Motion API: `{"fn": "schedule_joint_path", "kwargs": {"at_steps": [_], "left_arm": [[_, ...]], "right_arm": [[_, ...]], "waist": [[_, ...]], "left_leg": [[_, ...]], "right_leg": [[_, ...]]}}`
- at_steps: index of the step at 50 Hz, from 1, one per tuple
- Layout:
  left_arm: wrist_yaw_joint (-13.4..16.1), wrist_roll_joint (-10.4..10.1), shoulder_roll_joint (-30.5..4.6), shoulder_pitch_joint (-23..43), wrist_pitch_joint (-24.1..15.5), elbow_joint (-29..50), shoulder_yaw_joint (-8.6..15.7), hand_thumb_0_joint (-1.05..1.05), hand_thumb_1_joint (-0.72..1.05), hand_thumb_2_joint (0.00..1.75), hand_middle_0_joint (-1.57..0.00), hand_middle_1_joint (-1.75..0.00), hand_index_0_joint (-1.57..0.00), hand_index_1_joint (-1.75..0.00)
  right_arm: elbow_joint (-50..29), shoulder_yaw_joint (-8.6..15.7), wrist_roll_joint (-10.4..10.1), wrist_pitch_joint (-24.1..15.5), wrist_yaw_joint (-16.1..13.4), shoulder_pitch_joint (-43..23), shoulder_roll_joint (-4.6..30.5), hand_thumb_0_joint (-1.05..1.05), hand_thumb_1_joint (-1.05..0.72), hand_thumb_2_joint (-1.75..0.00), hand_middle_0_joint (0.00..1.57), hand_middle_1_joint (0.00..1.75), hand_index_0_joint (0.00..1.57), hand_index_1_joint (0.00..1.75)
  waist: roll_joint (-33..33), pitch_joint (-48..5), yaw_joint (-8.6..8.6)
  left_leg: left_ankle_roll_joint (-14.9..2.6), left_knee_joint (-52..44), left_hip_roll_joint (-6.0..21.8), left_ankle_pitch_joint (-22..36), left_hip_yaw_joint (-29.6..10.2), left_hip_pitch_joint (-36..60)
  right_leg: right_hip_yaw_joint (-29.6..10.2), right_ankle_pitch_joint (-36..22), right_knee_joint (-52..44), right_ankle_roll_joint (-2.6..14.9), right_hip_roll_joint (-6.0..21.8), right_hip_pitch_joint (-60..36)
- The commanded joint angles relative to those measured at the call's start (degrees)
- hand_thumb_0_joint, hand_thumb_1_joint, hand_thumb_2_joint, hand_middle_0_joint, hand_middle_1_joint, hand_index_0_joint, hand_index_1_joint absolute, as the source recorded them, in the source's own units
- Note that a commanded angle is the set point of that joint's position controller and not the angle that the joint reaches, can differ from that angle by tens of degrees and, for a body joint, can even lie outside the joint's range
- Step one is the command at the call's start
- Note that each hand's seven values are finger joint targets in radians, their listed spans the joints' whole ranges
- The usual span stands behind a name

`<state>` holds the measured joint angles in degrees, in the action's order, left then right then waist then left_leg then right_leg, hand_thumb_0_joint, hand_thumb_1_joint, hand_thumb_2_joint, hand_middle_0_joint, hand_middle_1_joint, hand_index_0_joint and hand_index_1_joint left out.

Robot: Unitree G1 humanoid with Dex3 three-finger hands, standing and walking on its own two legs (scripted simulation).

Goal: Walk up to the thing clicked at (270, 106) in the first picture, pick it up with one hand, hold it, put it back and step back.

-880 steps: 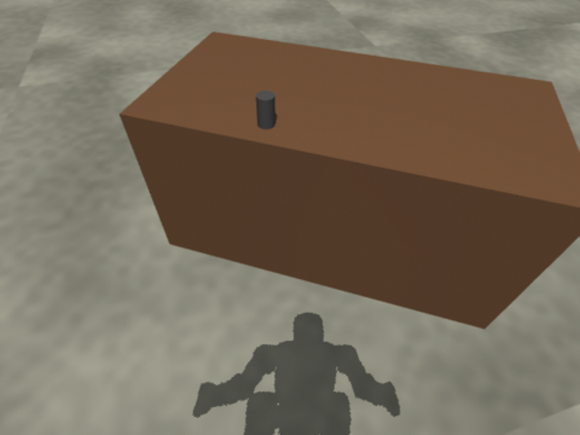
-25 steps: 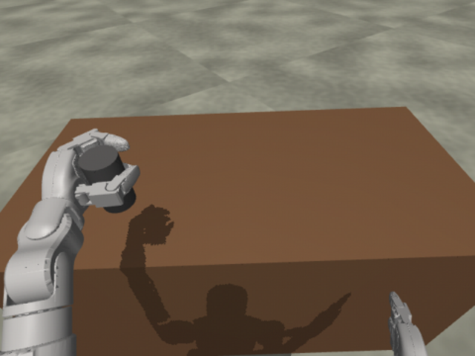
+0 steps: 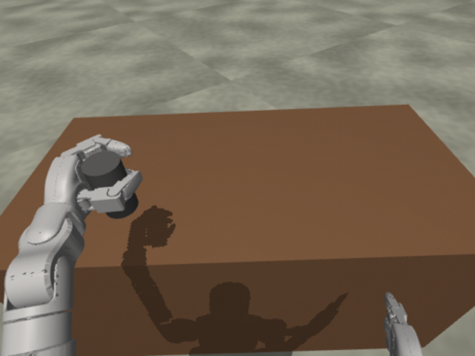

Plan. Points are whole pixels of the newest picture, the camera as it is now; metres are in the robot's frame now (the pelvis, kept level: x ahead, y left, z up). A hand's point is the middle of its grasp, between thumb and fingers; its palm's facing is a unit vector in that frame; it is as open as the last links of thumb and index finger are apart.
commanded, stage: hold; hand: left
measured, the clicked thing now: (112, 186) +0.33 +0.19 +0.18
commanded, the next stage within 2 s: crouch in 1.02 s
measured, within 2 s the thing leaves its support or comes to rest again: neither
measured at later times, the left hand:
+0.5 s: hand (122, 177) +0.33 +0.17 +0.19, palm faces +0.10 -0.99 +0.01, open 6.9 cm
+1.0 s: hand (123, 184) +0.33 +0.17 +0.18, palm faces +0.10 -0.99 +0.00, open 6.9 cm
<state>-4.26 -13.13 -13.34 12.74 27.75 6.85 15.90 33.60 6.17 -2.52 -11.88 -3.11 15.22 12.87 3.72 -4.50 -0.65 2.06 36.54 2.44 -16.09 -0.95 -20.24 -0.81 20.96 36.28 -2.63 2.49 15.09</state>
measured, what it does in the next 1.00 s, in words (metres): stands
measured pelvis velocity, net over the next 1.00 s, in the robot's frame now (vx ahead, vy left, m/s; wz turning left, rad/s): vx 0.00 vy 0.00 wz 0.00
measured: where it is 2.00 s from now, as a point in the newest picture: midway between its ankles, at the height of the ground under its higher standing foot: outside the picture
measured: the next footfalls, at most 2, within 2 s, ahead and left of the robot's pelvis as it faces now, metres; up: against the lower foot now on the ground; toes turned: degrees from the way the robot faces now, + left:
none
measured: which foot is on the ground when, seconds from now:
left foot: down 0.00-1.00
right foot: down 0.00-1.00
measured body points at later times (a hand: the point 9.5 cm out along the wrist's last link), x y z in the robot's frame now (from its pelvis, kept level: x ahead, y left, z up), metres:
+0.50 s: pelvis +0.00 +0.00 +0.00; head -0.02 -0.03 +0.45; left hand +0.32 +0.23 +0.19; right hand +0.18 -0.26 -0.07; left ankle +0.04 +0.14 -0.72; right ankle -0.02 -0.15 -0.72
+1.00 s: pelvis +0.00 +0.00 +0.00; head -0.02 -0.03 +0.45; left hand +0.32 +0.22 +0.18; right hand +0.18 -0.25 -0.07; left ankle +0.04 +0.14 -0.72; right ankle -0.02 -0.15 -0.72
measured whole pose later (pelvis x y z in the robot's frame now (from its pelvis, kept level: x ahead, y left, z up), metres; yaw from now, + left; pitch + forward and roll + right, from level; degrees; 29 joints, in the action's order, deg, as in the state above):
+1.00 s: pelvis +0.00 +0.00 +0.00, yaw +0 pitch +0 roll +0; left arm -4.1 -12.4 -12.3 11.7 27.0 6.4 14.7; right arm 33.2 5.2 -2.0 -11.5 -2.9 14.7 11.9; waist 3.7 -4.2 -0.8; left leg 2.3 35.9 2.4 -16.1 -1.1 -19.7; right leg -0.6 21.2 36.0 -2.4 2.5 14.6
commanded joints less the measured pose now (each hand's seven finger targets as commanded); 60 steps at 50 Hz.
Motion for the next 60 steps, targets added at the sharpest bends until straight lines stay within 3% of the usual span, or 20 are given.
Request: {"fn": "schedule_joint_path", "kwargs": {"at_steps": [1,12,13,14,16,18,19,20,21,22,32,36,37,41,42,44,45,48,52,60], "left_arm": [[0.7,-0.6,-10.5,21.4,-4.7,17.2,4.1,0.0,0.52,1.29,-1.3,-1.41,-1.33,-1.41],[2.5,0.1,-11.3,22.4,-7.4,17.8,4.7,0.0,0.5,1.31,-1.3,-1.41,-1.31,-1.41],[2.0,0.0,-8.5,21.5,-7.0,15.7,2.3,0.0,0.52,1.32,-1.29,-1.41,-1.31,-1.42],[1.7,-0.3,-10.8,21.7,-6.6,14.9,4.5,0.0,0.54,1.33,-1.31,-1.42,-1.32,-1.43],[0.8,-0.3,-8.1,20.7,-5.5,11.6,1.7,0.0,0.55,1.32,-1.31,-1.43,-1.33,-1.42],[0.5,-0.4,-9.5,21.3,-4.9,10.9,3.0,0.0,0.5,1.31,-1.32,-1.43,-1.34,-1.43],[-0.1,-0.5,-5.9,19.8,-4.4,9.2,0.1,0.0,0.52,1.3,-1.3,-1.41,-1.32,-1.41],[0.1,-0.8,-11.1,19.8,-4.4,10.9,5.1,0.0,0.52,1.3,-1.32,-1.42,-1.33,-1.42],[-0.4,-0.8,-6.6,20.7,-4.1,10.6,1.0,0.0,0.52,1.3,-1.3,-1.41,-1.32,-1.41],[-0.3,-1.2,-8.8,20.9,-4.5,12.2,3.3,0.0,0.53,1.3,-1.3,-1.41,-1.32,-1.4],[3.7,0.9,-12.3,22.6,-8.3,19.8,5.8,0.0,0.49,1.27,-1.26,-1.38,-1.28,-1.38],[2.9,0.3,-9.4,21.1,-8.0,17.3,3.7,0.0,0.54,1.3,-1.29,-1.41,-1.31,-1.41],[1.9,0.4,-6.2,19.4,-7.7,14.3,0.7,0.0,0.52,1.3,-1.3,-1.41,-1.31,-1.41],[0.4,-0.4,-10.6,18.8,-6.2,14.2,4.2,0.0,0.51,1.32,-1.33,-1.43,-1.34,-1.43],[-0.2,-0.3,-6.4,18.6,-5.7,13.3,-0.2,0.0,0.52,1.31,-1.32,-1.43,-1.34,-1.43],[-0.4,-0.9,-5.3,18.4,-5.2,10.4,0.2,0.0,0.54,1.31,-1.31,-1.42,-1.33,-1.42],[-0.2,-0.9,-9.8,19.9,-5.3,13.0,3.9,0.0,0.55,1.32,-1.3,-1.42,-1.32,-1.42],[0.4,0.2,-8.5,23.5,-5.8,16.1,1.5,0.0,0.51,1.28,-1.27,-1.39,-1.29,-1.38],[1.9,-0.5,-11.2,24.4,-7.7,19.1,5.1,0.0,0.53,1.26,-1.25,-1.37,-1.27,-1.36],[2.1,0.7,-7.8,21.3,-6.9,10.8,1.3,0.0,0.48,1.32,-1.35,-1.45,-1.36,-1.45]], "right_arm": [[-10.6,3.8,0.2,-3.4,-0.5,-5.1,8.3,0.0,0.55,-0.05,0.05,0.05,0.05,0.05],[-8.5,2.4,0.9,-4.3,-1.8,-7.4,6.5,0.0,0.54,-0.06,0.05,0.05,0.05,0.05],[-8.0,1.5,0.7,-4.2,-1.7,-7.6,5.3,0.0,0.54,-0.05,0.05,0.05,0.05,0.05],[-8.6,2.2,0.7,-4.3,-1.7,-8.5,6.4,0.0,0.54,-0.06,0.05,0.05,0.05,0.05],[-8.1,1.5,0.5,-4.1,-1.4,-8.1,5.7,0.0,0.55,-0.05,0.05,0.05,0.05,0.05],[-7.7,2.4,0.6,-3.8,-1.5,-6.6,6.6,0.0,0.54,-0.05,0.05,0.05,0.05,0.05],[-6.7,1.2,0.3,-3.8,-1.0,-6.2,4.9,0.0,0.55,-0.05,0.05,0.05,0.05,0.05],[-10.4,3.2,0.4,-4.0,-1.1,-6.1,8.0,0.0,0.55,-0.05,0.05,0.05,0.05,0.05],[-9.0,1.0,0.3,-3.8,-0.6,-5.7,5.1,0.0,0.55,-0.05,0.05,0.05,0.05,0.05],[-12.2,2.1,0.1,-4.1,-0.6,-7.3,6.8,0.0,0.55,-0.05,0.05,0.05,0.05,0.05],[-10.8,3.4,0.5,-3.6,-0.4,-6.9,7.1,0.0,0.54,-0.05,0.05,0.05,0.05,0.05],[-9.1,1.8,0.6,-3.5,-0.8,-7.2,5.2,0.0,0.54,-0.06,0.05,0.05,0.05,0.05],[-7.4,0.9,0.7,-3.4,-0.7,-6.4,3.9,0.0,0.54,-0.06,0.05,0.05,0.05,0.05],[-10.1,1.1,0.7,-3.2,-0.7,-7.3,5.8,0.0,0.55,-0.05,0.05,0.05,0.05,0.05],[-8.8,0.4,0.5,-3.0,-0.5,-7.6,4.5,0.0,0.55,-0.05,0.05,0.05,0.05,0.05],[-8.3,2.2,0.6,-3.2,-0.6,-6.5,6.2,0.0,0.55,-0.05,0.05,0.05,0.05,0.05],[-10.5,2.1,0.5,-3.2,-0.6,-7.2,6.9,0.0,0.55,-0.05,0.05,0.05,0.05,0.05],[-10.6,1.6,0.5,-3.0,-0.1,-6.1,5.7,0.0,0.55,-0.05,0.05,0.05,0.05,0.05],[-10.8,3.2,0.5,-3.7,-0.8,-5.6,7.2,0.0,0.54,-0.05,0.05,0.05,0.05,0.05],[-8.6,0.1,0.7,-3.9,-0.8,-9.6,4.2,0.0,0.57,-0.04,0.05,0.05,0.05,0.05]], "waist": [[-3.2,-10.5,0.23],[-1.7,-8.9,0.52],[-1.3,-8.4,0.85],[-2.2,-9.0,0.49],[-2.7,-6.6,0.79],[-3.8,-8.2,0.81],[-3.6,-6.9,0.65],[-6.1,-9.5,0.72],[-5.4,-9.0,0.56],[-6.6,-9.9,0.47],[0.5,-11.5,-0.55],[-0.8,-9.4,0.33],[-1.8,-8.5,0.47],[-4.3,-10.1,0.28],[-4.0,-8.5,0.47],[-5.4,-7.2,0.91],[-4.8,-9.2,0.34],[-3.0,-8.7,0.67],[-3.7,-12.3,0.92],[-2.6,-7.4,0.12]], "left_leg": [[-2.09,-4.8,-2.1,8.6,2.3,10.9],[-1.99,-4.3,-2.4,8.0,2.2,9.9],[-1.97,-4.4,-2.5,7.6,2.4,10.0],[-2.15,-4.4,-2.6,7.5,2.4,9.8],[-2.08,-4.7,-2.5,7.2,2.4,8.8],[-2.21,-4.7,-2.2,8.7,2.3,9.9],[-2.08,-4.6,-2.3,9.4,2.4,9.5],[-2.34,-4.5,-2.0,10.3,2.2,10.7],[-2.27,-4.3,-2.2,11.3,2.3,10.5],[-2.39,-4.1,-2.2,11.6,2.3,10.7],[-1.47,-4.4,-2.2,10.1,2.2,10.9],[-1.75,-4.4,-2.2,9.1,2.1,10.4],[-1.85,-4.4,-2.1,9.3,2.1,9.8],[-2.28,-4.2,-2.0,11.5,2.2,10.5],[-2.22,-4.5,-2.1,11.2,2.1,10.0],[-2.22,-4.8,-2.0,10.0,2.2,9.8],[-2.26,-5.0,-2.1,10.0,2.2,10.4],[-1.87,-5.2,-2.1,9.3,2.3,10.6],[-2.24,-4.2,-2.4,10.3,2.4,12.1],[-2.01,-4.9,-2.3,9.2,2.1,9.4]], "right_leg": [[4.1,-11.3,-6.6,1.34,-2.5,4.1],[3.7,-11.3,-6.6,1.14,-2.1,3.7],[3.6,-11.3,-6.8,1.21,-2.1,4.2],[3.5,-11.3,-7.2,1.11,-2.0,3.8],[3.8,-10.8,-7.3,1.28,-2.2,4.9],[4.1,-12.0,-7.0,1.28,-2.3,4.4],[4.3,-12.6,-6.8,1.38,-2.4,5.0],[4.3,-13.4,-6.7,1.14,-2.5,3.6],[4.4,-14.5,-6.5,1.21,-2.5,3.9],[4.3,-14.8,-6.4,1.03,-2.5,3.4],[4.0,-12.7,-6.0,1.72,-2.4,2.3],[4.0,-12.3,-6.5,1.42,-2.4,2.9],[4.1,-12.4,-6.6,1.47,-2.5,3.3],[4.2,-14.6,-6.5,1.23,-2.5,2.5],[4.3,-14.5,-6.5,1.33,-2.4,3.4],[4.2,-13.1,-6.8,1.22,-2.6,4.3],[4.1,-13.3,-6.9,1.23,-2.4,3.2],[4.3,-12.1,-6.7,1.5,-2.7,4.7],[3.9,-13.5,-6.8,1.06,-2.4,2.7],[4.0,-12.7,-6.8,1.41,-2.1,3.3]]}}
